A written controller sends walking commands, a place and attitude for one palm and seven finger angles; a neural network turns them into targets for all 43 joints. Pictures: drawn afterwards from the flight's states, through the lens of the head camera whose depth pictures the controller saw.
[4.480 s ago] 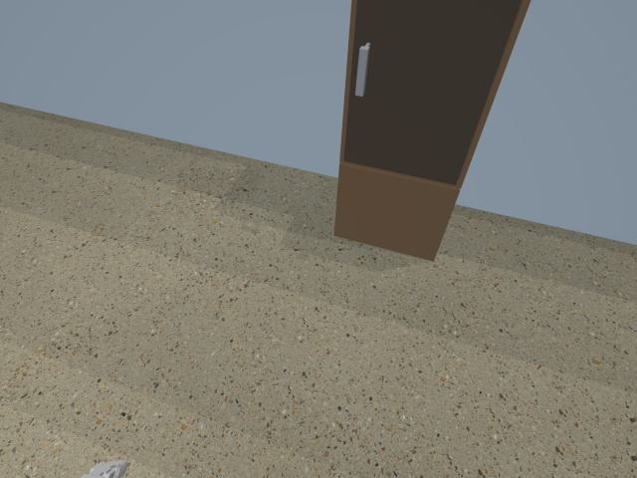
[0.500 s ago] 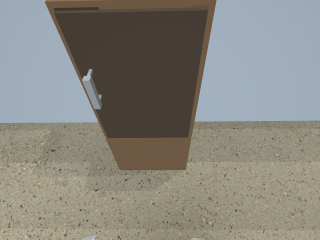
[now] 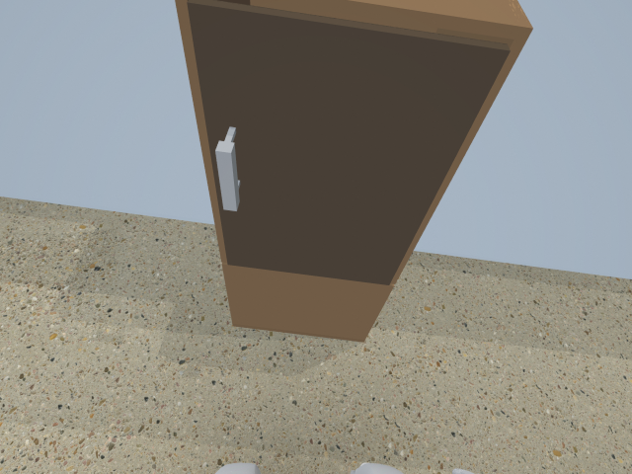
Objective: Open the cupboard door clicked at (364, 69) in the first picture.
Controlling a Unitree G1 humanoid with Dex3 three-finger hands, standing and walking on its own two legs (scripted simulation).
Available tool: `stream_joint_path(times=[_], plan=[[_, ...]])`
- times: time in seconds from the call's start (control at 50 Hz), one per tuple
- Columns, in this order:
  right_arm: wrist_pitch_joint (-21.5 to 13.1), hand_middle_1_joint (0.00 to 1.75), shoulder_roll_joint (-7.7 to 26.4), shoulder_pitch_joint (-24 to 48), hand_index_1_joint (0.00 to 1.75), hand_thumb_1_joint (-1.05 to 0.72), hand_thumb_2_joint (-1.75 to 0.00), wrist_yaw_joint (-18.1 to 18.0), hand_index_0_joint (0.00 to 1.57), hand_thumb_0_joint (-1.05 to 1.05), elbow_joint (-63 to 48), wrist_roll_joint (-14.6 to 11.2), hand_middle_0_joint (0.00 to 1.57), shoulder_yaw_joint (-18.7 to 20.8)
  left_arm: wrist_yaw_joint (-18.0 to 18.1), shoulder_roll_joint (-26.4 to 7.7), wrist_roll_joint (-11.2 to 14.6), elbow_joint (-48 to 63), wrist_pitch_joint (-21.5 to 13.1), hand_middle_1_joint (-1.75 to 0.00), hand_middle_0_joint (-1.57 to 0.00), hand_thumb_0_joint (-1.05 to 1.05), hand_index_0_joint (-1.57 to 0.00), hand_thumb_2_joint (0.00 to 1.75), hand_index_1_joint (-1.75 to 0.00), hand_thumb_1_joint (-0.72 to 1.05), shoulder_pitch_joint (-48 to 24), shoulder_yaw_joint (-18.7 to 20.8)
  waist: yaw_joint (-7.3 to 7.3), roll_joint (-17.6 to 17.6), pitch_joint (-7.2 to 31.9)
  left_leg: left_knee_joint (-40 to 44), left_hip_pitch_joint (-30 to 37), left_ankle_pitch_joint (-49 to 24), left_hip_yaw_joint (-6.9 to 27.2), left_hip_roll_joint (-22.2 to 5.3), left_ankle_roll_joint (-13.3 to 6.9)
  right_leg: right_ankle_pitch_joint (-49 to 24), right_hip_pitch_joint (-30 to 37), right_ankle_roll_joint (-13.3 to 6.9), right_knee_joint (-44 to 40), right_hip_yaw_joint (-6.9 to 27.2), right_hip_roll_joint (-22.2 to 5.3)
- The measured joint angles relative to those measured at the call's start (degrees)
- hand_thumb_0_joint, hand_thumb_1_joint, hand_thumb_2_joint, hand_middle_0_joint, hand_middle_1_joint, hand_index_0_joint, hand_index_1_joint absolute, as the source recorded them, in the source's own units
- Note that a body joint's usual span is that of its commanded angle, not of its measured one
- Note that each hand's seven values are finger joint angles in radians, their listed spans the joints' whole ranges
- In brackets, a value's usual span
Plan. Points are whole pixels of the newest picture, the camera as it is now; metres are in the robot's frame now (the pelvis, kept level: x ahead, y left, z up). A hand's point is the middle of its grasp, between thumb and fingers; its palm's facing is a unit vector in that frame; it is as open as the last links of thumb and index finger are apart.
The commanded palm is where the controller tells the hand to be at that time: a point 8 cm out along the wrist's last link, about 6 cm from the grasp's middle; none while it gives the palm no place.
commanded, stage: come to a stop and stand still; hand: left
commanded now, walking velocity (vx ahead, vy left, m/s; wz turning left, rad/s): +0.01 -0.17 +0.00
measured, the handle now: (231, 169) +0.55 +0.19 +0.01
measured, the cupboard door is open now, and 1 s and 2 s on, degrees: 0 0 0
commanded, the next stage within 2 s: look again from close up in 0.68 s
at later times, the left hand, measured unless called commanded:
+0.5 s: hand out of the picture -0.05 +0.13 -0.15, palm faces +0.03 -0.97 -0.22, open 7.4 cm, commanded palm none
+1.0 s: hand out of the picture -0.04 +0.20 -0.18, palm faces +0.05 -0.98 -0.21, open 7.4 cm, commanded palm none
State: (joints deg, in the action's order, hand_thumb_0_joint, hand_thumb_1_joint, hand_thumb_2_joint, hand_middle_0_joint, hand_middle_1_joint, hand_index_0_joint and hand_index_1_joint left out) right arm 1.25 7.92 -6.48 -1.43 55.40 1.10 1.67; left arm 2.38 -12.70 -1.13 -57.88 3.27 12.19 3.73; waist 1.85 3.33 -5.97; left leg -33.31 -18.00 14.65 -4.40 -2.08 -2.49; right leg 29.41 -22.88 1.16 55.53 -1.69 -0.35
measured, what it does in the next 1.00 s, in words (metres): steps on the spot: right foot, then left foot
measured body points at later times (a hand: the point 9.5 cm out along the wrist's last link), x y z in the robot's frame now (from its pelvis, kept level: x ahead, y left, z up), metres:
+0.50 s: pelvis -0.05 -0.04 +0.02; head -0.07 -0.07 +0.47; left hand -0.05 +0.18 -0.13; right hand -0.09 -0.28 -0.15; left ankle -0.01 +0.10 -0.70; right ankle -0.10 -0.14 -0.73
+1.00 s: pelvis -0.02 +0.03 +0.00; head +0.00 +0.03 +0.45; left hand -0.04 +0.25 -0.16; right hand +0.07 -0.20 -0.15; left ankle -0.04 +0.11 -0.73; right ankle -0.08 -0.13 -0.72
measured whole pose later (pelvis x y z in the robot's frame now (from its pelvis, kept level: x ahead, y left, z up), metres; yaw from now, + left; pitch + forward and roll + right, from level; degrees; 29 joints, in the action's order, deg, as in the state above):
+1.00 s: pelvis -0.02 +0.03 +0.00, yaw +0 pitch +0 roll -1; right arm -1.8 9.0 -10.5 -1.5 55.4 0.9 0.6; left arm 3.0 -9.4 -1.2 -62.1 -0.1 18.0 0.5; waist 1.5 0.2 -2.1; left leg -34.9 -14.2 20.5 -5.5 -0.4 -2.8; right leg 26.6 -13.1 -0.3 40.3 -1.5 -3.9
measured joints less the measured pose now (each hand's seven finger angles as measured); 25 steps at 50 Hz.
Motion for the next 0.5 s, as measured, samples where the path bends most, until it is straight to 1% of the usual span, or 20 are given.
stream_joint_path(times=[0.02, 0.06, 0.1, 0.14, 0.22, 0.28, 0.32, 0.34, 0.38, 0.42, 0.44, 0.48, 0.5], plan=[[0.0, 0.3, -0.3, -0.2, 0.3, -0.91, -0.9, -0.2, 0.2, 0.0, 0.1, 0.0, 0.2, -0.2, -0.2, -0.2, -0.1, -0.1, 0.1, -0.3, -0.2, 0.01, -0.2, 0.9, -0.3, 0.91, 0.1, 0.1, -0.18, -0.1, 0.2, 1.3, 0.2, -0.9, 0.0, -0.1, 0.0, -1.0, -0.8, 0.2, 3.3, 1.1, 0.5], [-0.1, 0.3, -0.8, -0.8, 0.3, -0.91, -0.9, -0.6, 0.2, 0.0, 0.3, -0.1, 0.2, -0.3, -0.6, -0.5, -0.2, -0.3, 0.0, -0.3, -0.2, 0.01, -0.2, 0.9, -0.3, 0.91, 0.5, 0.3, -0.48, -0.1, 0.7, 3.9, 0.6, -2.7, -0.3, -0.2, -0.2, -3.6, -1.7, 0.8, 7.4, 2.6, 0.7], [-0.4, 0.3, -0.8, -1.3, 0.3, -0.92, -0.9, -0.8, 0.2, 0.0, 0.5, -0.2, 0.21, -0.2, -0.9, -0.7, -0.2, -0.5, 0.1, -0.3, -0.2, 0.01, -0.19, 0.9, -0.3, 0.91, 1.2, 0.4, -0.82, -0.1, 1.5, 6.1, 0.9, -4.2, -0.7, -0.3, -0.3, -5.3, -1.4, 1.4, 8.5, 3.6, 0.4], [-0.6, 0.3, -0.7, -2.0, 0.3, -0.92, -0.9, -0.8, 0.2, 0.0, 0.9, -0.2, 0.21, 0.0, -1.2, -0.8, -0.3, -1.0, 0.4, -0.3, -0.2, 0.01, -0.19, 0.9, -0.3, 0.91, 1.9, 0.5, -1.25, -0.4, 2.4, 7.8, 1.2, -5.4, -1.1, -0.5, -0.2, -5.8, 0.0, 1.8, 6.7, 3.8, -0.2], [-0.5, 0.3, 0.0, -4.0, 0.3, -0.92, -0.9, -0.5, 0.2, 0.0, 2.0, 0.0, 0.21, 0.5, -1.6, -0.7, -0.3, -2.0, 1.0, -0.3, -0.2, 0.01, -0.19, 0.9, -0.3, 0.91, 2.5, 0.3, -2.53, -1.4, 4.0, 10.0, 1.6, -7.3, -1.3, -1.1, 0.1, -3.8, 4.9, 1.7, -2.9, 2.5, -1.4], [-0.2, 0.3, 0.8, -5.8, 0.3, -0.92, -0.9, -0.1, 0.2, 0.0, 3.3, 0.3, 0.21, 0.9, -1.7, -0.1, -0.2, -2.5, 0.8, -0.3, -0.2, 0.01, -0.19, 0.9, -0.3, 0.91, 2.1, -0.3, -3.68, -2.3, 4.7, 11.1, 1.6, -8.7, -0.9, -1.2, 0.7, -2.2, 9.0, 0.9, -12.0, 1.2, -1.6], [0.1, 0.3, 1.3, -7.3, 0.3, -0.91, -0.9, 0.2, 0.2, 0.0, 4.5, 0.4, 0.21, 1.2, -1.7, 0.5, 0.1, -2.7, 0.1, -0.3, -0.2, 0.01, -0.19, 0.9, -0.3, 0.91, 2.0, -0.7, -4.02, -2.7, 5.4, 11.9, 1.5, -9.7, -0.7, -1.0, 1.2, -3.5, 11.8, 0.1, -19.0, 0.1, -1.5], [0.3, 0.3, 1.5, -8.0, 0.3, -0.91, -0.9, 0.4, 0.2, 0.0, 5.2, 0.4, 0.21, 1.4, -1.7, 0.8, 0.2, -2.8, -0.4, -0.3, -0.2, 0.01, -0.19, 0.9, -0.3, 0.91, 2.2, -0.9, -4.02, -2.8, 5.7, 12.0, 1.5, -10.1, -0.7, -0.7, 1.6, -5.5, 13.7, -0.3, -23.5, -0.6, -1.4], [0.9, 0.3, 1.7, -9.4, 0.3, -0.91, -0.9, 0.5, 0.2, 0.0, 6.5, 0.1, 0.2, 1.6, -1.5, 1.4, 0.0, -2.9, -1.5, -0.3, -0.2, 0.01, -0.19, 0.9, -0.3, 0.91, 2.9, -1.2, -3.65, -2.4, 6.4, 10.3, 0.6, -8.5, -1.3, 0.1, 2.6, -9.7, 16.5, -1.4, -30.9, -0.9, -1.8], [1.8, 0.3, 2.4, -11.1, 0.3, -0.91, -0.9, 0.7, 0.2, 0.0, 7.7, -0.1, 0.2, 1.9, -1.3, 3.0, -0.3, -3.6, -1.7, -0.3, -0.2, 0.01, -0.19, 0.9, -0.3, 0.91, 3.9, -1.8, -3.38, -4.0, 7.1, 5.6, -0.7, -0.1, 0.1, 0.1, 3.7, -12.2, 17.1, -1.9, -31.4, -1.5, -1.3], [2.3, 0.3, 2.6, -12.0, 0.3, -0.91, -0.9, 0.9, 0.2, 0.0, 8.1, 0.0, 0.2, 2.0, -1.2, 3.6, -0.3, -3.8, -1.6, -0.3, -0.2, 0.01, -0.19, 0.9, -0.3, 0.91, 4.8, -2.0, -2.92, -4.3, 8.0, 2.4, -1.6, 2.7, 0.7, 0.3, 3.9, -12.5, 17.3, -2.1, -32.0, -1.4, -1.4], [2.7, 0.3, 2.8, -13.2, 0.3, -0.91, -0.9, 1.3, 0.2, 0.0, 8.7, 0.2, 0.2, 2.0, -1.0, 4.7, -0.2, -4.3, -1.9, -0.3, -0.2, 0.01, -0.2, 0.9, -0.3, 0.91, 6.5, -2.3, -2.08, -4.3, 9.0, -4.1, -3.0, 3.7, 1.5, 0.6, 4.0, -13.4, 17.8, -2.3, -33.8, -0.5, -1.6], [2.5, 0.3, 2.9, -13.6, 0.3, -0.91, -0.9, 1.5, 0.19, 0.01, 8.7, 0.2, 0.2, 2.0, -1.0, 5.1, -0.1, -4.5, -2.2, -0.3, -0.2, 0.01, -0.2, 0.9, -0.3, 0.91, 7.1, -2.4, -2.03, -4.4, 9.1, -6.8, -3.5, 3.1, 1.7, 0.4, 4.0, -13.9, 18.0, -2.2, -34.7, -0.3, -1.6]])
